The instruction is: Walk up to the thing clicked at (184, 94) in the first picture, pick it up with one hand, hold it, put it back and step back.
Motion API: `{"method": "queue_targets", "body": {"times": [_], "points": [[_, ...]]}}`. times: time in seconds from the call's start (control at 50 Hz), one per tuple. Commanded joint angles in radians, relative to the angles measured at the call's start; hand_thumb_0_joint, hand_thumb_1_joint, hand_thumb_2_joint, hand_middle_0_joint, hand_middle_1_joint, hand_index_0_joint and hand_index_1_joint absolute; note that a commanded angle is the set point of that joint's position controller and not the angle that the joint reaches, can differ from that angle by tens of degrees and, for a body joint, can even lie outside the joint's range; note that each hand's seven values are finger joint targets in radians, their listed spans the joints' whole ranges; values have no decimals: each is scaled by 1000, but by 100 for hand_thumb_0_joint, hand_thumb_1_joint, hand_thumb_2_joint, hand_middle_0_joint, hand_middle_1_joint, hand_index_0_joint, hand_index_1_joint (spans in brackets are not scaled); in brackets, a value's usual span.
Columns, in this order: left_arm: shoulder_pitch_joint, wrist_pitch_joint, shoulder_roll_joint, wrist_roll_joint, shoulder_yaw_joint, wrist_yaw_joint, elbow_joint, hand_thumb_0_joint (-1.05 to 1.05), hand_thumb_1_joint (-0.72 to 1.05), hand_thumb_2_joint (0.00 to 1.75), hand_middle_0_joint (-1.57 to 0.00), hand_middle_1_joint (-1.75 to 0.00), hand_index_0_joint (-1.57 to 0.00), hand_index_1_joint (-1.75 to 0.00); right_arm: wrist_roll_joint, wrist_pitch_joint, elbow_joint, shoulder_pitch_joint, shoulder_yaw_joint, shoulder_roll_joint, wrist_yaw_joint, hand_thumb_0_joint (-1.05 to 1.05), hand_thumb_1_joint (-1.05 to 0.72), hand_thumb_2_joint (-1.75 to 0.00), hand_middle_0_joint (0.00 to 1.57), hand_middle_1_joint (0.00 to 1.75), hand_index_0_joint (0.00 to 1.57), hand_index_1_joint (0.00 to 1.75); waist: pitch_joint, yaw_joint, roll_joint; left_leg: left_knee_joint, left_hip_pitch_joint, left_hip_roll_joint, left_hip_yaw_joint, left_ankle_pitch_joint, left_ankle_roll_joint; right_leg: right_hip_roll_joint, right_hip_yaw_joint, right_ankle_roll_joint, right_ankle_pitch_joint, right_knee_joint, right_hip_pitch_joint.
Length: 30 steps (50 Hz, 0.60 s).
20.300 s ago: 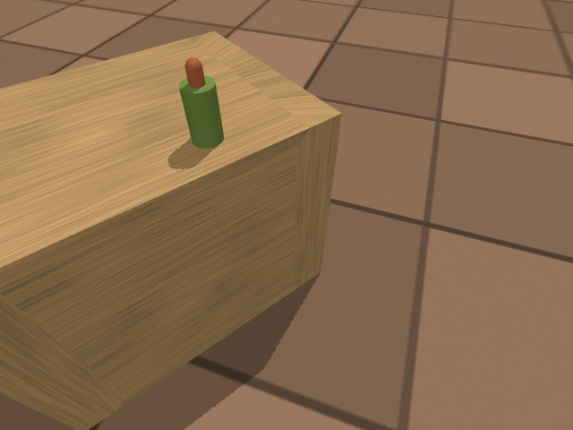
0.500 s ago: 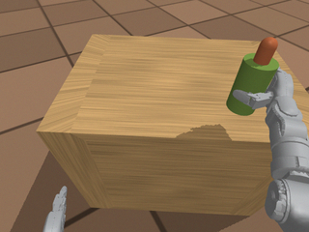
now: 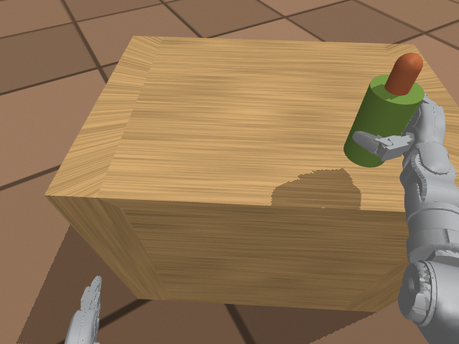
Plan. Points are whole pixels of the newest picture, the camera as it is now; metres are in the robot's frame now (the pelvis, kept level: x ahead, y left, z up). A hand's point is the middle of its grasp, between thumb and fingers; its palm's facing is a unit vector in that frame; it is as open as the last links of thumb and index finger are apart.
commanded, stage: lower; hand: right
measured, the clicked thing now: (385, 111) +0.46 -0.21 +0.18
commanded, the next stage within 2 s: loosen in 1.16 s
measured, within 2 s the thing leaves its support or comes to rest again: rests again in 1.00 s
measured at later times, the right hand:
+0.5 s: hand (371, 140) +0.47 -0.22 +0.10, palm faces +0.22 +0.98 +0.00, open 10.9 cm
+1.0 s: hand (366, 147) +0.48 -0.22 +0.07, palm faces +0.23 +0.97 -0.01, open 10.9 cm
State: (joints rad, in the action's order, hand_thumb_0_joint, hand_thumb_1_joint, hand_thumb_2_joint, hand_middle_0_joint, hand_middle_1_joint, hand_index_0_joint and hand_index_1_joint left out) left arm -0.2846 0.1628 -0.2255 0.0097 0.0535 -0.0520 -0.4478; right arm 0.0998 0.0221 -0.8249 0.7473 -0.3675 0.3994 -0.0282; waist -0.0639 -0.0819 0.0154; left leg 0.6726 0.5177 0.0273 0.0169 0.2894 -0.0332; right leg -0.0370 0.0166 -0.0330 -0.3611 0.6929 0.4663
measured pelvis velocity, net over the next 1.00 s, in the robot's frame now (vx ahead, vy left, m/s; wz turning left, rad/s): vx -0.01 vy -0.01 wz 0.02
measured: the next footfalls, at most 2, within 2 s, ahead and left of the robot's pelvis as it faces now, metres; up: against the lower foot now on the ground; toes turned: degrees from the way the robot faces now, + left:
none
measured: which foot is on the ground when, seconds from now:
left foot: down 0.00-1.00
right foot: down 0.00-1.00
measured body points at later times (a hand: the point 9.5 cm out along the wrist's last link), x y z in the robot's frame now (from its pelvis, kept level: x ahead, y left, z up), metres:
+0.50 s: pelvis -0.01 +0.00 -0.01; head +0.06 -0.01 +0.44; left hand +0.13 +0.27 -0.06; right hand +0.45 -0.27 +0.11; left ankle +0.03 +0.14 -0.72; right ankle -0.01 -0.14 -0.72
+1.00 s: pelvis -0.01 -0.01 -0.02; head +0.07 -0.02 +0.42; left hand +0.13 +0.26 -0.06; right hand +0.46 -0.27 +0.08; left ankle +0.03 +0.14 -0.72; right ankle -0.01 -0.14 -0.72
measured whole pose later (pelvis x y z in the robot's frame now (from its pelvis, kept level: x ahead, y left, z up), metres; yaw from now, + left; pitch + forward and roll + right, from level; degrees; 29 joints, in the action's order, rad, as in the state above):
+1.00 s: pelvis -0.01 -0.01 -0.02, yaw +1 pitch +15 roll +1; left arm -0.32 0.14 -0.24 -0.03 0.03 -0.03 -0.29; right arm 0.05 0.27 -1.08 0.82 -0.44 0.47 -0.04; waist -0.09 -0.16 0.00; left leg 0.82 0.76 0.01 0.03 0.32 -0.04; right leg -0.05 0.01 -0.03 -0.42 0.88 0.72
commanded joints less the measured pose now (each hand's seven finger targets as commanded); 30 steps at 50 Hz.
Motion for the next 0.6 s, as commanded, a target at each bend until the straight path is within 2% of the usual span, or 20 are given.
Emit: {"method": "queue_targets", "body": {"times": [0.0,0.02,0.04,0.08,0.1,0.16,0.18,0.2,0.22,0.28,0.3,0.32,0.34,0.36,0.4,0.42,0.46,0.5,0.54,0.58], "points": [[14,48,-141,1,60,-7,191,0,-53,5,-5,-4,-5,-4,20,119,334,602,-28,275,-19,0,-7,-129,124,141,129,141,-504,-4,88,-35,-218,-26,-40,-404,22,27,-29,23,439,-37,-217],[-32,43,-142,3,72,-8,142,0,-54,5,-5,-4,-5,-4,25,119,317,593,-31,274,-21,0,-8,-129,125,141,130,142,-488,-13,94,-29,-191,-29,-41,-412,25,24,-25,20,467,-34,-226],[-38,40,-135,2,67,-5,124,0,-53,5,-5,-4,-5,-4,27,118,307,578,-41,278,-25,0,-8,-130,126,143,131,143,-485,-6,109,-29,-169,-32,-45,-407,25,19,-20,16,507,-29,-243],[22,41,-149,-2,70,-2,156,0,-54,5,-5,-4,-5,-4,28,128,316,617,-50,292,-17,0,-10,-129,126,142,130,142,-475,-3,100,-32,-171,-32,-45,-387,28,20,-20,17,473,-33,-208],[35,42,-175,-3,89,-4,180,0,-55,6,-5,-4,-4,-5,23,128,322,626,-62,305,-12,0,-7,-130,125,142,130,142,-498,-5,91,-29,-166,-34,-46,-380,28,15,-17,15,479,-32,-222],[28,35,-140,-1,60,3,162,0,-55,6,-5,-4,-4,-5,18,128,144,525,-27,223,-17,0,-5,-129,123,142,129,142,-369,-25,27,-44,-138,-34,-45,-318,25,20,-23,27,349,-43,-122],[16,36,-155,-1,70,1,159,0,-55,5,-5,-4,-4,-4,19,133,90,502,-47,237,-20,0,-7,-128,123,140,128,140,-354,-34,-15,-50,-131,-37,-48,-297,20,18,-22,33,311,-48,-97],[39,34,-153,-3,62,6,181,0,-55,5,-5,-4,-4,-4,11,145,119,511,-65,273,-20,0,-5,-129,123,141,129,141,-366,-13,10,-49,-145,-31,-40,-284,21,24,-27,35,287,-50,-78],[59,35,-142,-2,47,8,233,0,-55,5,-5,-4,-4,-4,8,160,159,558,-69,295,-21,0,-5,-130,124,143,130,143,-414,-16,-4,-49,-172,-28,-34,-284,15,27,-34,40,273,-44,-85],[-32,24,-137,-7,56,9,183,0,-54,5,-5,-4,-4,-4,4,180,121,552,-65,283,-25,0,-3,-132,125,145,131,145,-419,-26,11,-34,-156,-27,-26,-297,15,31,-38,39,272,-29,-78],[-36,25,-160,-6,76,6,202,0,-53,4,-5,-4,-5,-4,8,192,141,562,-75,311,-26,0,-4,-133,127,146,133,146,-423,-32,14,-31,-146,-31,-32,-300,15,26,-34,38,286,-28,-90],[-1,26,-162,-8,69,6,221,0,-54,5,-5,-4,-4,-4,1,205,155,580,-90,348,-25,0,-5,-134,127,147,133,147,-456,-19,55,-23,-165,-24,-22,-313,18,32,-39,35,296,-18,-86],[5,27,-168,-10,81,4,223,0,-54,5,-5,-4,-4,-4,2,214,175,606,-91,346,-26,0,-5,-133,127,146,133,146,-489,-29,65,-11,-154,-27,-23,-327,21,28,-35,33,315,-9,-98],[-8,25,-155,-11,69,5,210,0,-54,5,-5,-4,-4,-4,-4,222,166,608,-91,352,-23,0,-5,-132,126,145,132,145,-469,-22,66,-3,-144,-28,-24,-322,22,28,-33,32,312,-4,-80],[13,30,-103,-15,20,7,198,0,-54,6,-5,-4,-4,-5,-1,243,173,646,-67,312,-23,0,-4,-131,125,144,131,144,-464,-27,90,-3,-111,-30,-23,-275,23,27,-32,33,268,5,-70],[69,37,-118,-12,23,5,255,0,-54,6,-5,-4,-4,-5,0,252,183,656,-58,309,-20,0,-5,-131,125,144,131,144,-501,-30,91,2,-117,-32,-26,-257,24,23,-25,32,259,4,-80],[33,35,-161,-21,60,-5,231,0,-55,6,-5,-4,-4,-5,-7,265,155,649,-90,356,-11,0,-5,-130,124,143,130,143,-535,-38,119,9,-91,-37,-32,-258,27,20,-20,28,278,17,-103],[-17,27,-154,-24,57,-1,188,0,-54,6,-5,-5,-4,-5,-10,267,101,624,-74,326,-10,0,-5,-132,126,145,132,145,-495,-49,115,12,-61,-42,-31,-262,27,19,-19,27,292,21,-95],[16,33,-159,-30,59,-4,198,0,-55,6,-5,-4,-4,-5,-13,285,137,666,-82,351,-3,0,-5,-132,125,144,131,144,-528,-46,140,17,-58,-41,-33,-255,28,17,-19,25,288,29,-99],[30,36,-170,-31,66,-4,225,0,-54,6,-5,-4,-4,-5,-16,289,81,638,-78,332,0,0,-6,-132,126,145,132,145,-529,-59,103,22,-61,-44,-36,-257,26,16,-16,28,285,40,-79]]}}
